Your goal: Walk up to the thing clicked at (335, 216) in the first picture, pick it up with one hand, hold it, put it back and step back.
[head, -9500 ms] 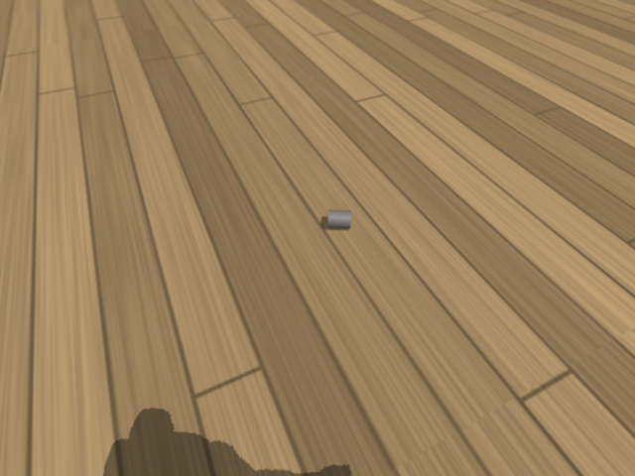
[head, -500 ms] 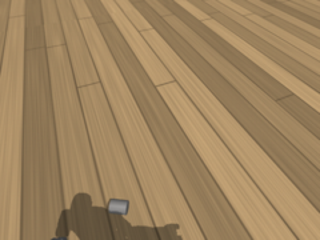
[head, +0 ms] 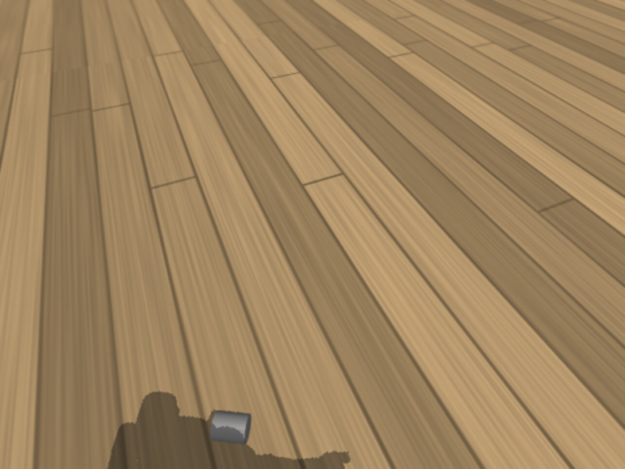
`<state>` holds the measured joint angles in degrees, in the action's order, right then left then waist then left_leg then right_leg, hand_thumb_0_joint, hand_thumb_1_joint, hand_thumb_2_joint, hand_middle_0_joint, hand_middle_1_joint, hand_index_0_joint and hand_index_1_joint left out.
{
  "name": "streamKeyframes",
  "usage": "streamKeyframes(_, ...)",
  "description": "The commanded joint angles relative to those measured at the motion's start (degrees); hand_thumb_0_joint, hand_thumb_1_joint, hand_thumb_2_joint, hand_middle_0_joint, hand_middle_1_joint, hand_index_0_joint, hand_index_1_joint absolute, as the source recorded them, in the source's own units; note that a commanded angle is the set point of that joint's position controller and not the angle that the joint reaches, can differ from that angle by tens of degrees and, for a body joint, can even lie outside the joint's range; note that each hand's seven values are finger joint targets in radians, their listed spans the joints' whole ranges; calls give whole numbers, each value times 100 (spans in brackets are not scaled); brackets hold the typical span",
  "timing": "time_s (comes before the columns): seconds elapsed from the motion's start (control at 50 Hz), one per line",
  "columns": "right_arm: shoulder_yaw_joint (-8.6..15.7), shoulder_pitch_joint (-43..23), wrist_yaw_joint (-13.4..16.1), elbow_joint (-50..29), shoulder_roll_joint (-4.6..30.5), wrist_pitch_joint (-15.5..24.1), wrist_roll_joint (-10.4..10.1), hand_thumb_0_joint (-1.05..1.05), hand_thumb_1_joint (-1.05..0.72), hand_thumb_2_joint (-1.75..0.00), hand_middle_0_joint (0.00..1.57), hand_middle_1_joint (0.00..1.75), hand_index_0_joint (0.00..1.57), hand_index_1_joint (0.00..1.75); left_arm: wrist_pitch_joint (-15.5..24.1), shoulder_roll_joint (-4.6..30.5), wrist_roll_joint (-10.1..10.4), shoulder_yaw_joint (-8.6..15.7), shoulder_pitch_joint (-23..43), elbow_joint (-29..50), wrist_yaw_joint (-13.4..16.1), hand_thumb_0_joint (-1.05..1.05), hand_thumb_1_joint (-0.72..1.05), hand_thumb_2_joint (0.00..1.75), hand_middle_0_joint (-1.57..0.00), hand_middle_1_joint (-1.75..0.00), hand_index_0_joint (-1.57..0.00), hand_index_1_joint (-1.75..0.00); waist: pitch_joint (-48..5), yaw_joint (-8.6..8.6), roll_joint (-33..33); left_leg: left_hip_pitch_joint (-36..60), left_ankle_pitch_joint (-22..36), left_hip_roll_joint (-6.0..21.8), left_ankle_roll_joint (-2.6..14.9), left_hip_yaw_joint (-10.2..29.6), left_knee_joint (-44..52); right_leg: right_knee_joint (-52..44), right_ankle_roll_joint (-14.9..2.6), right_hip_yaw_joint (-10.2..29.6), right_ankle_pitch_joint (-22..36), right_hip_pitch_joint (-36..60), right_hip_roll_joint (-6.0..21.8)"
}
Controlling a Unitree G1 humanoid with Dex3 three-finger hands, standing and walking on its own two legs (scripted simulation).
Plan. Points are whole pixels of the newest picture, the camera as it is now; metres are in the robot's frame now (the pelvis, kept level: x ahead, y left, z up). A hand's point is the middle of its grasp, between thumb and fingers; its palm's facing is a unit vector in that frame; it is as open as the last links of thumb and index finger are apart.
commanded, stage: stand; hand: left
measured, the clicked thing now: (231, 426) +0.37 +0.26 -0.74
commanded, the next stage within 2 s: walk up in 0.58 s
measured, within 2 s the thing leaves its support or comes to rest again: neither
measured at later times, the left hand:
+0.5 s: hand out of the picture +0.08 +0.25 -0.15, palm faces -0.02 -0.94 -0.34, open 7.4 cm
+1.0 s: hand out of the picture +0.07 +0.31 -0.19, palm faces +0.00 -0.93 -0.37, open 7.4 cm
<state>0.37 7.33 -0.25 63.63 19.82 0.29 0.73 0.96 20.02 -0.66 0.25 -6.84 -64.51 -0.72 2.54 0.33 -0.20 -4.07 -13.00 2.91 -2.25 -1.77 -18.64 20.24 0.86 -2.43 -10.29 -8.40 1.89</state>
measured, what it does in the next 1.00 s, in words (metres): walks backwards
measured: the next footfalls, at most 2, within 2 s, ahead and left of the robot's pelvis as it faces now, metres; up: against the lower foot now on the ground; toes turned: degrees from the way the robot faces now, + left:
right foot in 1.28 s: -0.15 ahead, -0.10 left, +0.00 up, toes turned -1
left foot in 1.62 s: -0.23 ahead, +0.13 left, +0.00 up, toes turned -1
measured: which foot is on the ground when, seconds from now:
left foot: down 0.00-1.00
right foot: down 0.00-0.90, up 0.92-1.00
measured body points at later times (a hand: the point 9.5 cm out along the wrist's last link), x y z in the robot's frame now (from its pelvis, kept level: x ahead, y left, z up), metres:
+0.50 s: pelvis +0.01 +0.00 +0.00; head +0.02 +0.00 +0.45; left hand +0.08 +0.30 -0.13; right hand +0.09 -0.30 -0.13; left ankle -0.03 +0.14 -0.75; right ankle +0.01 -0.13 -0.75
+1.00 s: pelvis -0.09 +0.04 -0.03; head -0.02 +0.07 +0.41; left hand +0.06 +0.36 -0.16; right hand -0.03 -0.29 -0.14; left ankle -0.08 +0.16 -0.75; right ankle -0.05 -0.11 -0.70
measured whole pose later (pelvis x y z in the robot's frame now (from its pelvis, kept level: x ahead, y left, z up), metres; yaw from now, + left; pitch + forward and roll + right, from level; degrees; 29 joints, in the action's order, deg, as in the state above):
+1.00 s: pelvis -0.09 +0.04 -0.03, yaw +2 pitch -2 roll +0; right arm 3.6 9.6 -0.5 53.6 21.1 -2.9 1.7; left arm -4.6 24.2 -0.8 4.0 0.8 -51.3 1.5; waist 12.1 1.9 4.0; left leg -18.0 -21.4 -0.5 0.8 1.2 -41.6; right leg 60.7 -0.9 8.9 -30.7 -29.0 -3.4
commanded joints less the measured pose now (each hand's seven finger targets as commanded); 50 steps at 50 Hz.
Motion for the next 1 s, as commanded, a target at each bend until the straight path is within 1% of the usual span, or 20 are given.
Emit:
streamKeyframes(0.0, 211, -171, 75, -295, 1216, 127, -4, 0, -90, -90, 20, 30, 20, 30, 90, 1243, 22, 215, 205, 339, 98, 0, 90, 90, -20, -30, -20, -30, -449, -21, 10, -111, 1399, 545, 213, 394, 270, -190, -175, 519, 1560, 439, 624)
streamKeyframes(0.32, 223, -302, 79, -342, 1266, 103, -4, 0, -90, -90, 20, 30, 20, 30, 108, 1251, 3, 239, 279, 344, 122, 0, 90, 90, -20, -30, -20, -30, -558, -20, -28, 34, 1403, 597, 248, 385, 248, -284, -187, 522, 1655, 555, 664)
streamKeyframes(0.54, 208, -258, 75, -341, 1261, 108, -4, 0, -90, -90, 20, 30, 20, 30, 100, 1264, 7, 250, 276, 334, 121, 0, 90, 90, -20, -30, -20, -30, -483, -28, 20, -44, 1249, 570, 251, 388, 354, -334, -182, 482, 1416, 526, 639)
streamKeyframes(0.56, 336, -398, 65, -435, 1565, -9, -104, 0, -90, -90, 20, 30, 20, 30, -9, 1626, 131, 476, 393, 506, 149, 0, 90, 90, -20, -30, -20, -30, 222, -66, 24, -475, 2260, 451, 348, 379, -264, 203, -234, 527, 2552, 53, 599)
streamKeyframes(0.6, 349, -224, 71, -570, 1436, -60, -180, 0, -90, -90, 20, 30, 20, 30, -64, 1542, 165, 503, 240, 666, 187, 0, 90, 90, -20, -30, -20, -30, -330, -38, 15, -343, 2802, 415, 371, 264, -709, 478, -386, 392, 3125, 258, 630)
streamKeyframes(0.64, 415, -144, 78, -728, 1413, -120, -192, 0, -90, -90, 20, 30, 20, 30, -123, 1570, 148, 549, 275, 860, 191, 0, 90, 90, -20, -30, -20, -30, -846, -19, 219, -298, 2495, 237, 412, 182, -1287, 600, -649, 502, 3125, 269, 799)
streamKeyframes(0.68, 451, -113, 83, -866, 1374, -202, -185, 0, -90, -90, 20, 30, 20, 30, -187, 1675, 99, 587, 355, 1058, 193, 0, 90, 90, -20, -30, -20, -30, -951, -50, 436, -461, 1575, -77, 404, 96, -1961, 542, -1022, 885, 3033, 26, 1228)
streamKeyframes(0.7, 489, -91, 78, -926, 1326, -255, -177, 0, -90, -90, 20, 30, 20, 30, -222, 1734, 61, 600, 450, 1143, 202, 0, 90, 90, -20, -30, -20, -30, -889, -51, 671, -647, 444, -294, 412, 104, -2537, 460, -1283, 1122, 2927, -177, 1516)
streamKeyframes(0.72, 517, -5, 61, -993, 1286, -312, -132, 0, -90, -90, 20, 30, 20, 30, -242, 1767, -15, 613, 573, 1266, 210, 0, 90, 90, -20, -30, -20, -30, -747, -29, 1048, -916, -1345, -458, 469, 224, -3186, 329, -1533, 1416, 2762, -449, 1860)
streamKeyframes(0.74, 549, 120, 35, -1074, 1282, -360, -99, 0, -90, -90, 20, 30, 20, 30, -247, 1827, -93, 640, 634, 1362, 211, 0, 90, 90, -20, -30, -20, -30, -644, 0, 1135, -938, -2027, -329, 530, 521, -3692, 357, -1677, 1482, 2481, -836, 2015)
streamKeyframes(0.76, 575, 382, 10, -1124, 1264, -381, -110, 0, -90, -90, 20, 30, 20, 30, -246, 1856, -114, 653, 905, 1499, 218, 0, 90, 90, -20, -30, -20, -30, -568, 184, 1273, -908, -2142, -200, 590, 797, -3714, 512, -1623, 1367, 2338, -1087, 1975)
streamKeyframes(0.8, 642, 649, -11, -1155, 1315, -365, -118, 0, -90, -90, 20, 30, 20, 30, -269, 1729, -142, 613, 1124, 1691, 224, 0, 90, 90, -20, -30, -20, -30, -453, 295, 1248, -1004, -1687, -231, 536, 613, -3339, 811, -1341, 1093, 1987, -1242, 1646)
streamKeyframes(0.84, 662, 911, 0, -1076, 1329, -282, -44, 0, -90, -90, 20, 30, 20, 30, -343, 1611, -83, 570, 1107, 1793, 205, 0, 90, 90, -20, -30, -20, -30, -541, 332, 849, -915, -608, -306, 412, 178, -1759, 1471, -959, 851, 1270, -972, 1246)
streamKeyframes(0.86, 690, 941, 9, -1060, 1379, -242, 38, 0, -90, -90, 20, 30, 20, 30, -404, 1509, -39, 549, 1044, 1847, 197, 0, 90, 90, -20, -30, -20, -30, -434, 317, 430, -854, 170, -233, 416, 323, -1029, 2076, -762, 746, 671, -1089, 881)
streamKeyframes(0.88, 790, 761, 40, -1226, 1829, -184, 198, 0, -90, -90, 20, 30, 20, 30, -458, 1155, 46, 503, 744, 1905, 209, 0, 90, 90, -20, -30, -20, -30, -344, 160, -918, -888, 1524, 800, 649, 2028, -184, 3208, -398, 439, -600, -1601, -54)
streamKeyframes(0.9, 864, 372, 41, -1423, 2305, -147, 183, 0, -90, -90, 20, 30, 20, 30, -514, 1137, 30, 539, 589, 1896, 257, 0, 90, 90, -20, -30, -20, -30, -415, 45, -1199, -1048, 2586, 1561, 1248, 2849, -111, 4081, -252, 894, -2614, -1884, -751)
streamKeyframes(0.92, 907, 221, 48, -1553, 2561, -132, 121, 0, -90, -90, 20, 30, 20, 30, -529, 1315, -15, 597, 597, 1829, 319, 0, 90, 90, -20, -30, -20, -30, -530, 193, -1450, -1402, 2283, 2024, 1767, 3571, 109, 4811, -226, 1473, -2989, -1728, -869)
streamKeyframes(0.94, 867, -32, 92, -1640, 2322, -112, 124, 0, -90, -90, 20, 30, 20, 30, -531, 1473, -34, 648, 650, 1747, 334, 0, 90, 90, -20, -30, -20, -30, -336, 103, -1020, -1464, 2076, 1864, 1780, 3150, -13, 5262, -238, 1701, -2725, -1783, -807)
streamKeyframes(0.96, 772, -414, 144, -1674, 1985, -96, 137, 0, -90, -90, 20, 30, 20, 30, -524, 1471, 22, 636, 374, 1608, 330, 0, 90, 90, -20, -30, -20, -30, -212, -194, -765, -1144, 2195, 1466, 1611, 2269, -376, 5543, -220, 1664, -2298, -2125, -790)
streamKeyframes(0.98, 720, -549, 183, -1726, 1797, -83, 164, 0, -90, -90, 20, 30, 20, 30, -512, 1421, 82, 610, 97, 1520, 313, 0, 90, 90, -20, -30, -20, -30, -188, -306, -784, -1016, 2302, 1169, 1436, 1779, -606, 5606, -183, 1562, -2010, -2214, -789)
